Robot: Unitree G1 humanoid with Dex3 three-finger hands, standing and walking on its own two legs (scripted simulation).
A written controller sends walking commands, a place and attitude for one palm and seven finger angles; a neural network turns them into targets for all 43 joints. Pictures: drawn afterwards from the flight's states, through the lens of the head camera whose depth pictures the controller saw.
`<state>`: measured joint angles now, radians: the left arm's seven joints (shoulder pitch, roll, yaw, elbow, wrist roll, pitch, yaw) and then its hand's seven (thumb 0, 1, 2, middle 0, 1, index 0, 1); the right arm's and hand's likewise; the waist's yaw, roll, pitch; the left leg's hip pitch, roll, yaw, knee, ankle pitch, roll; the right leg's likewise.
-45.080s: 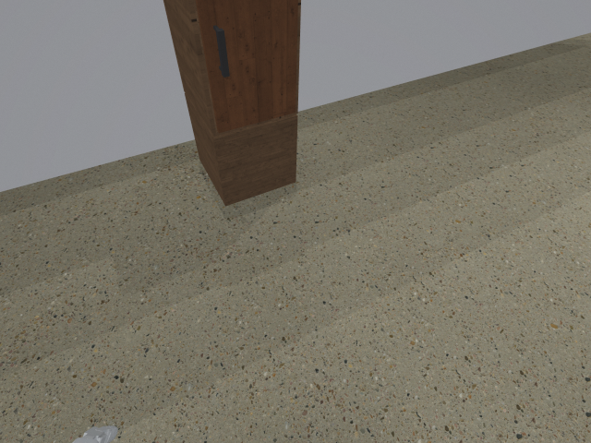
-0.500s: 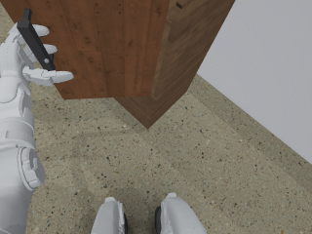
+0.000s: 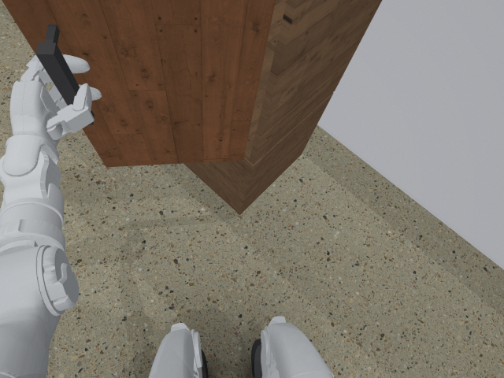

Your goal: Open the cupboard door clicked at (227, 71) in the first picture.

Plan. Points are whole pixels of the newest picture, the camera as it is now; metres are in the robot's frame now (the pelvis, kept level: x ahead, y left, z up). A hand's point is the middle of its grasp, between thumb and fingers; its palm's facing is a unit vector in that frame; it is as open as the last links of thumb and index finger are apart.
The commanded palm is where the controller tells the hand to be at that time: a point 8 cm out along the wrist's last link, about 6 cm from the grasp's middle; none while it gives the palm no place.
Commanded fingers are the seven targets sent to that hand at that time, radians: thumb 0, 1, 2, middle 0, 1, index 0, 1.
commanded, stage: pull the door open along its arc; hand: left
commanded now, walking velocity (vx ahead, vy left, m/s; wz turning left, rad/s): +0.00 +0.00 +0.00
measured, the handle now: (71, 79) +0.56 +0.24 +0.06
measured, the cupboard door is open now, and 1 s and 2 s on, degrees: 50 95 100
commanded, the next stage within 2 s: open thumb and fingers to let go in 1.08 s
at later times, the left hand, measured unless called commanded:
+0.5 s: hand (92, 147) +0.44 +0.19 +0.06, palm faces +0.01 -1.00 -0.01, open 5.9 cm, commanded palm +0.38 +0.25 +0.06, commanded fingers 0.00 0.90 0.90 -0.40 -1.35 -0.40 -1.35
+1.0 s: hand (187, 225) +0.32 +0.07 +0.06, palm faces +0.44 -0.90 +0.00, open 6.0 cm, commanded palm +0.25 +0.09 +0.06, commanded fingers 0.00 0.90 0.90 -0.40 -1.35 -0.40 -1.35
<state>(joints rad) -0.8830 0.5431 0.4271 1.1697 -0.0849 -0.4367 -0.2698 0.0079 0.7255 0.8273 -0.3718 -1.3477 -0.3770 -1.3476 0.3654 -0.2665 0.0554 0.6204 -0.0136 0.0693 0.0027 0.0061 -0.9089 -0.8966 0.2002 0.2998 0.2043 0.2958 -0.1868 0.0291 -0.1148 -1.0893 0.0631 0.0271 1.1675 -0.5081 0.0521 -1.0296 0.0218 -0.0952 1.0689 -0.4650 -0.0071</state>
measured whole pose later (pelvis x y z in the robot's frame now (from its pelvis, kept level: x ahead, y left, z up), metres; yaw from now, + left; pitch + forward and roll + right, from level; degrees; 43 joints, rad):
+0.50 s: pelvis +0.02 +0.00 +0.02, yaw +0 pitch +22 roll -3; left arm -0.47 0.37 0.34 0.76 -0.20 -0.41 -0.25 0.00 0.73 0.74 -0.33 -1.33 -0.34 -1.35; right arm 0.37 -0.26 0.02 0.57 0.02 0.09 0.03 0.01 -0.91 -0.90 0.20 0.30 0.20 0.30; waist -0.12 0.03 -0.14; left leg -0.95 0.06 0.06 1.07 -0.50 0.05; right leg -0.91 0.02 -0.06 1.00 -0.46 -0.01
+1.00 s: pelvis +0.01 -0.03 +0.02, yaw +4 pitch +15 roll -1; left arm 0.02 -0.11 -0.15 0.26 0.10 -0.34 0.57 0.02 0.71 0.77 -0.29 -1.32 -0.33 -1.33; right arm 0.19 -0.17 0.01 0.56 -0.07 0.01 0.05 0.01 -0.91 -0.90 0.20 0.30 0.20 0.30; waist -0.01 0.03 -0.16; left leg -0.82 0.03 0.02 1.05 -0.49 0.00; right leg -0.79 -0.01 -0.10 1.03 -0.51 -0.05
